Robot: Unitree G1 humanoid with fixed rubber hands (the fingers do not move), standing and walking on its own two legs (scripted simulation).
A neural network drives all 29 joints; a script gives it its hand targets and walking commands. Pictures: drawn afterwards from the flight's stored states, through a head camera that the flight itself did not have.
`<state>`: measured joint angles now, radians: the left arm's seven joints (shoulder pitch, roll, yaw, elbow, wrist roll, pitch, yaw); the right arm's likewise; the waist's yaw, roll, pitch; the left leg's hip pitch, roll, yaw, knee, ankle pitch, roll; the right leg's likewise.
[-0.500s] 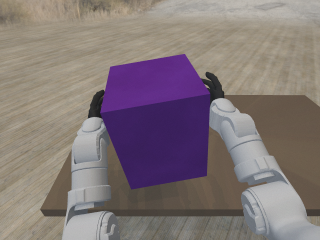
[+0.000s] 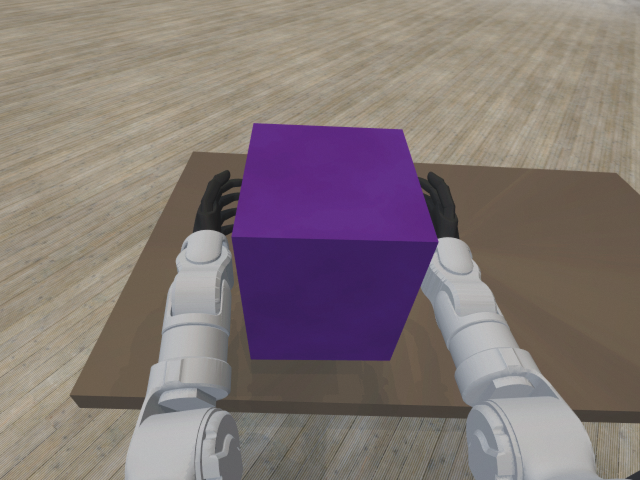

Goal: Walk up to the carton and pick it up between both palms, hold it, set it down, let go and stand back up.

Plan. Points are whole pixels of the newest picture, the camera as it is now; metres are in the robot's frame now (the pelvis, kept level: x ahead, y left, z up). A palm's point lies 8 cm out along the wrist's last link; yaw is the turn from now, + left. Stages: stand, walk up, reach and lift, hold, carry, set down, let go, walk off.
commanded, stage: set down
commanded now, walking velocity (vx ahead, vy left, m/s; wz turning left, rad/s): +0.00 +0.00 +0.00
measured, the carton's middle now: (324, 247) +0.40 -0.01 +0.11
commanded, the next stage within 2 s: none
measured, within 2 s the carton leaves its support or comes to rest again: neither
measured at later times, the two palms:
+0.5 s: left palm (226, 237) +0.40 +0.13 +0.13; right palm (445, 232) +0.39 -0.16 +0.15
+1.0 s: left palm (233, 238) +0.43 +0.12 +0.11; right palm (439, 240) +0.40 -0.17 +0.12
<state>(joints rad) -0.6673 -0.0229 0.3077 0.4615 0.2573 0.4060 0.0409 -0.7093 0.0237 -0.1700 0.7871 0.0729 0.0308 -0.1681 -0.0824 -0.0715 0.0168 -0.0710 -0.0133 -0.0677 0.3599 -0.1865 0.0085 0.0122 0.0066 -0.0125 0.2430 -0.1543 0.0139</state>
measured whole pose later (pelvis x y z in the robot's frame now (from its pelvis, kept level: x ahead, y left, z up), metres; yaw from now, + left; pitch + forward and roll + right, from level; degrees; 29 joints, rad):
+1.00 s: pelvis +0.02 +0.00 +0.00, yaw -2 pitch +0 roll -1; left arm -0.76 -0.03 0.39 0.79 0.29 0.19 0.05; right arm -0.76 0.05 -0.39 0.93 -0.16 -0.06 -0.11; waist -0.04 -0.05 -0.02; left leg -0.14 0.00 -0.01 0.32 -0.18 0.01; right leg -0.09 0.01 0.00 0.24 -0.15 0.01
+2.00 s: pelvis +0.03 +0.00 +0.00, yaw -4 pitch +11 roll -1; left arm -0.79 -0.01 0.46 1.03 0.30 -0.06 0.05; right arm -0.75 0.12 -0.61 0.95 -0.39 -0.19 -0.07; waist -0.01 -0.03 -0.08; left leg -0.34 0.02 0.04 0.35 -0.19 0.01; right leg -0.31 0.00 -0.02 0.28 -0.15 0.00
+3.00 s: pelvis +0.02 +0.00 +0.00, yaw -4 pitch +12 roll -1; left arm -0.81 -0.06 0.60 1.03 0.44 -0.19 0.00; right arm -0.72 0.16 -0.73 0.90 -0.53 -0.32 -0.04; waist -0.01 -0.04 -0.05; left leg -0.37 0.01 0.06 0.32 -0.15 0.01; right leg -0.34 -0.01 -0.05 0.27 -0.14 0.01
